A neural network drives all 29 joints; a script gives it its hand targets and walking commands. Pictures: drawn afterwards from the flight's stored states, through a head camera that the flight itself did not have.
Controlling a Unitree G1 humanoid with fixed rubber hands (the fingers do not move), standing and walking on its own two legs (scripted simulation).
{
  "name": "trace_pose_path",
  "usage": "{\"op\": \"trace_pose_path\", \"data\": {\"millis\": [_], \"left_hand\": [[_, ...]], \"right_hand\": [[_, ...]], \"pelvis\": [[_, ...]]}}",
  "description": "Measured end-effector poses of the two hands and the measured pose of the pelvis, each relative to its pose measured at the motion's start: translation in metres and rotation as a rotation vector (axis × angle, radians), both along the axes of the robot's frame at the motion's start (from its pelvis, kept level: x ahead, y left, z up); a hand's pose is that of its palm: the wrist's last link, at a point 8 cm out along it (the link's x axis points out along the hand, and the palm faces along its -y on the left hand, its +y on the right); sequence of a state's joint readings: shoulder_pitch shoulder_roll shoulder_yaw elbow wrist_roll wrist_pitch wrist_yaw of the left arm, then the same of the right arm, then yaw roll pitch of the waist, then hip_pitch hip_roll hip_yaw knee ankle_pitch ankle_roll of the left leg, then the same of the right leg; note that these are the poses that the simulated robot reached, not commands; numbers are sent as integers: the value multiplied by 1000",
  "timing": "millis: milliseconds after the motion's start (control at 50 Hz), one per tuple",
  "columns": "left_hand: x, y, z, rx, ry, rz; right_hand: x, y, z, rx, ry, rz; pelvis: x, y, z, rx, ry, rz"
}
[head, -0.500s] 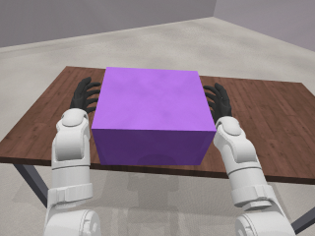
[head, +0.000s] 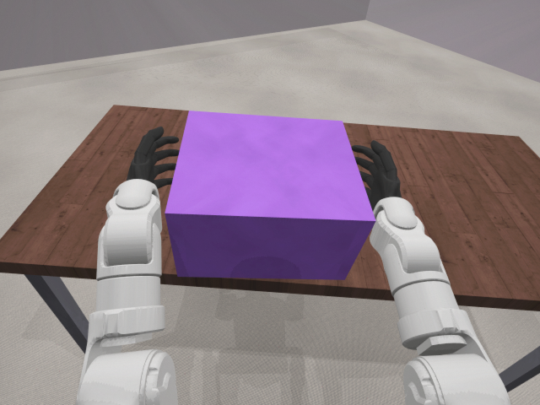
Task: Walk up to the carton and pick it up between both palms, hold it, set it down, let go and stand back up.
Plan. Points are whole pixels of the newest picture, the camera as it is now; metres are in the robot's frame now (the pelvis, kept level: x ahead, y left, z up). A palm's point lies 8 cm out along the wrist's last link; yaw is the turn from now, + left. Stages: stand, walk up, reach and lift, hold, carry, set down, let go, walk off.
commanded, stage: hold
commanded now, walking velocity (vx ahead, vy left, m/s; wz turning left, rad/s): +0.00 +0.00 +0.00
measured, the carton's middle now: (265, 193) +0.39 +0.01 +0.14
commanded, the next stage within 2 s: none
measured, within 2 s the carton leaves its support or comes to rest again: neither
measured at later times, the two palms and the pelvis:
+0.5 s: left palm (143, 184) +0.36 +0.18 +0.18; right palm (385, 193) +0.36 -0.16 +0.17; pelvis +0.00 -0.01 +0.00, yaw +0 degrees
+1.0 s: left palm (144, 184) +0.36 +0.18 +0.18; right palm (385, 195) +0.36 -0.16 +0.17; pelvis +0.00 +0.00 +0.00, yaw +0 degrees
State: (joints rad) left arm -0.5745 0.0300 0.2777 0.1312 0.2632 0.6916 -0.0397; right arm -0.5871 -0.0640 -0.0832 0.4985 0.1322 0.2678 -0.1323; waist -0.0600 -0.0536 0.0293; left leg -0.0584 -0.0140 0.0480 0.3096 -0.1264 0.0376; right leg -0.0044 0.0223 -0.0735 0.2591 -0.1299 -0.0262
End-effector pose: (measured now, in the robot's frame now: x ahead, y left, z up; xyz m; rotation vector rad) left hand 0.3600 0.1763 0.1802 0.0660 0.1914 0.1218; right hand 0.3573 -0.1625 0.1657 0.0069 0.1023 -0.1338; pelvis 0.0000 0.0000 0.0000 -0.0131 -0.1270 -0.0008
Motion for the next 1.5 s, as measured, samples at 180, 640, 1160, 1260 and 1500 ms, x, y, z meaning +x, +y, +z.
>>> {"op": "trace_pose_path", "data": {"millis": [180,640,1160,1260,1500], "left_hand": [[-2,-3,-2,-3,-3,4],[-3,-1,3,-8,-4,8],[-4,-1,1,-4,-3,5],[-4,-1,0,-5,0,7],[-4,-1,1,-7,0,6]], "right_hand": [[-1,-3,0,2,-5,4],[1,-1,5,13,-6,6],[-2,-1,3,11,-8,4],[-1,-1,3,11,-5,6],[-1,-2,4,12,-6,4]], "pelvis": [[3,-2,0,0,-6,-2],[0,-7,0,3,-5,7],[1,-3,0,1,-6,2],[1,-4,0,1,-5,3],[1,-5,0,2,-6,4]]}}
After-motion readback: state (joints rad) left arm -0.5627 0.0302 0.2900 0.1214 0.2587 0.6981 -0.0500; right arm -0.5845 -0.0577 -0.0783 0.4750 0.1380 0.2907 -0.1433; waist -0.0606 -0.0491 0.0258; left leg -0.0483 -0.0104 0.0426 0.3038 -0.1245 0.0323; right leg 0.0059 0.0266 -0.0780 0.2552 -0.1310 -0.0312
